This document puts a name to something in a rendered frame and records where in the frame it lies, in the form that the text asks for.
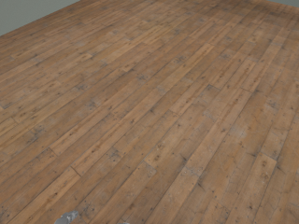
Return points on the robot left hand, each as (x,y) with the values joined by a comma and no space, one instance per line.
(67,217)

